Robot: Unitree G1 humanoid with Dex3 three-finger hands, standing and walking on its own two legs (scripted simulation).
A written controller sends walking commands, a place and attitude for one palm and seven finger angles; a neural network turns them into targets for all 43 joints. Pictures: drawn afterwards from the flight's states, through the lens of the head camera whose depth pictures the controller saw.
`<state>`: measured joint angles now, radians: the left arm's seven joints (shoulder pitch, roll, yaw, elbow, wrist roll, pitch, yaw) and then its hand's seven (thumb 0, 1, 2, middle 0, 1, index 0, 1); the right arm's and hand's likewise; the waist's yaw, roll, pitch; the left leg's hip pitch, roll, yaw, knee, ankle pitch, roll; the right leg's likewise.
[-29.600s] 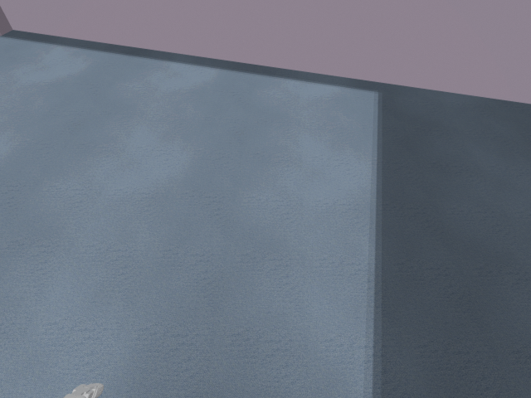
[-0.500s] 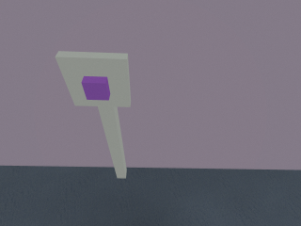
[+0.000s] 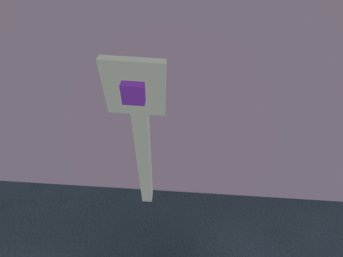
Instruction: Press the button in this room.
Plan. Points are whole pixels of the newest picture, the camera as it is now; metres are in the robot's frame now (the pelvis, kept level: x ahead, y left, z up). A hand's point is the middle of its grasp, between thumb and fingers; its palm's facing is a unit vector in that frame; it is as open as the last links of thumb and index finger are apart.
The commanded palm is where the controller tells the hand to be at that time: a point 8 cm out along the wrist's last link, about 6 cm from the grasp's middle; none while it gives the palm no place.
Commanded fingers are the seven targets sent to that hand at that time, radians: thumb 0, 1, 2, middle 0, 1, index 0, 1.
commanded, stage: come to a stop and stand still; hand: left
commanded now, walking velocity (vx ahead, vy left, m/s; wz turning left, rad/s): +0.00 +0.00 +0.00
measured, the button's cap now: (133, 92) +0.55 +0.16 +0.09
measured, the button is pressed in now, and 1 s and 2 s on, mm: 0 0 0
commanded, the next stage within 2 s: look again from close up in 0.42 s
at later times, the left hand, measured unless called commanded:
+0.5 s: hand out of the picture -0.07 +0.14 -0.17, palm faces +0.03 -0.99 -0.16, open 7.4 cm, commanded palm none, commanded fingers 0.00 0.90 0.90 -0.20 -0.30 -0.20 -0.30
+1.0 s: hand out of the picture +0.00 +0.14 -0.17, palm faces +0.02 -0.98 -0.18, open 7.3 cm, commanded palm none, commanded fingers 0.00 0.90 0.90 -0.20 -0.30 -0.20 -0.30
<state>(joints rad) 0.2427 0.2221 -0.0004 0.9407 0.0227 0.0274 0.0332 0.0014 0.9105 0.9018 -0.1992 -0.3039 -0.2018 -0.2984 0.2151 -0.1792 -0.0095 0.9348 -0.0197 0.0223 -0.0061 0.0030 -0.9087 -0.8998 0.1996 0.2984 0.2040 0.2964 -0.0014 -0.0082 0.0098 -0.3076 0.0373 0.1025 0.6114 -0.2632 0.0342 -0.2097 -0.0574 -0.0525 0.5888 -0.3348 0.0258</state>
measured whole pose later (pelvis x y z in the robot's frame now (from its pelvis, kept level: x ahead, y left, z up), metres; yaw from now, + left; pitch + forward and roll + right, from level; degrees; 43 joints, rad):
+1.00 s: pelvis +0.00 -0.03 +0.01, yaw +0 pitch -1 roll +0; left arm 0.32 0.15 -0.01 1.07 0.02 -0.01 0.03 0.00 0.91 0.90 -0.20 -0.30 -0.20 -0.30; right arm 0.29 -0.14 0.00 1.10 -0.01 -0.01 -0.02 0.01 -0.92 -0.90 0.20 0.30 0.20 0.30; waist 0.00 -0.01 0.02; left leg -0.27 0.05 0.08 0.47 -0.18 -0.01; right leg -0.19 -0.01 -0.04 0.49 -0.28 -0.01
